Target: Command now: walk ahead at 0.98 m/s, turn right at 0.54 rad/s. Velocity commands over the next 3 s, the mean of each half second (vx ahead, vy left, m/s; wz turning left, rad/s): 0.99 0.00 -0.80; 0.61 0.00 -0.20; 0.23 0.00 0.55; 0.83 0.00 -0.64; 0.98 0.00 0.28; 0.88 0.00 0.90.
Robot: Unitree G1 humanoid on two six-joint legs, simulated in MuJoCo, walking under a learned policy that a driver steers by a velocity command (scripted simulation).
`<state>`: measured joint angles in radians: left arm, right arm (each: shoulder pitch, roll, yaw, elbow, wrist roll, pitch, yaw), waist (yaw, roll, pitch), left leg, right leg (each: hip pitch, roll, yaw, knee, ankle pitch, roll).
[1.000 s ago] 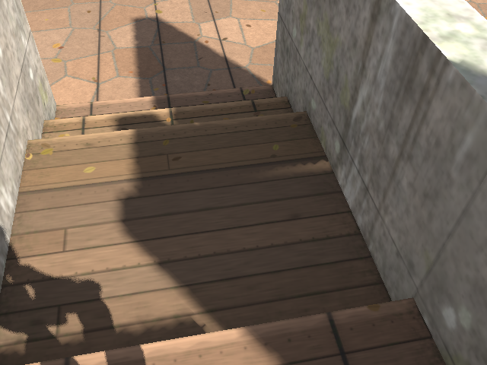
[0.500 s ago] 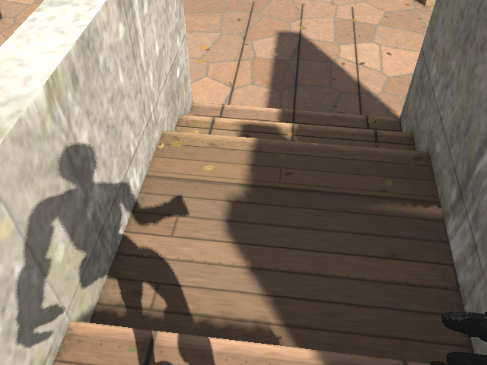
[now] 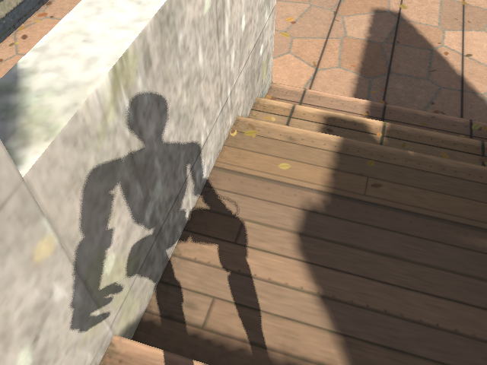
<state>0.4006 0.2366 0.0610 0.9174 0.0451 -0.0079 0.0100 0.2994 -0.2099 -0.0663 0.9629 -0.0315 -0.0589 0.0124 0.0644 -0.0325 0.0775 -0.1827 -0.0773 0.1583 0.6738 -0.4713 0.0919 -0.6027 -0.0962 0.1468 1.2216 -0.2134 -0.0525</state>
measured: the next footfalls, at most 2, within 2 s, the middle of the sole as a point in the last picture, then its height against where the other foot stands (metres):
right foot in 0.26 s outside the picture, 0.16 m lower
left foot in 0.70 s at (301, 299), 0.16 m lower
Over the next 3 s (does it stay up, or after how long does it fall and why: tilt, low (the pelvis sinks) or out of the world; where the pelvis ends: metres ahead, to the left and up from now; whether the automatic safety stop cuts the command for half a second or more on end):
stays up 1.79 -0.78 -0.49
